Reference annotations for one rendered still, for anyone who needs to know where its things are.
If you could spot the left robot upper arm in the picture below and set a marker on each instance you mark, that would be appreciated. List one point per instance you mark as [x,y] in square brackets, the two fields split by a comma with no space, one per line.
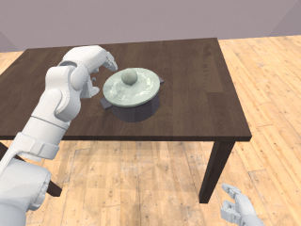
[23,187]

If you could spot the table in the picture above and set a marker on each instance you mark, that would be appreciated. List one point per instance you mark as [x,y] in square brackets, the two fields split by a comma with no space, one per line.
[197,102]

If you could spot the robot left hand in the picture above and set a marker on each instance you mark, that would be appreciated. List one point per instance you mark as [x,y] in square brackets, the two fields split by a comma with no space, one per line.
[92,57]

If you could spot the robot right hand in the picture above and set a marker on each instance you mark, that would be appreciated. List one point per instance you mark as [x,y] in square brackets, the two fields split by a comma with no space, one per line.
[243,207]

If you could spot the robot right forearm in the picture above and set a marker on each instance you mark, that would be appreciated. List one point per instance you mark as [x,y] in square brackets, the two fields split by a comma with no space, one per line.
[251,221]

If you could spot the lid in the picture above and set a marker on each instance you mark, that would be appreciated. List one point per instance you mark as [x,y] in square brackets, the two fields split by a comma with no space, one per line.
[144,89]

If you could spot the pot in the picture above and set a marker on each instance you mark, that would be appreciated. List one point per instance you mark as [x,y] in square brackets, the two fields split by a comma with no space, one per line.
[134,113]

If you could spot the knob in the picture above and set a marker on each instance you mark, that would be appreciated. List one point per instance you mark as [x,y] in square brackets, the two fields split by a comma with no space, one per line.
[129,76]

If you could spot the robot left forearm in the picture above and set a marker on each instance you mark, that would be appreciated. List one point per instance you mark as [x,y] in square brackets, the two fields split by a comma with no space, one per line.
[58,105]

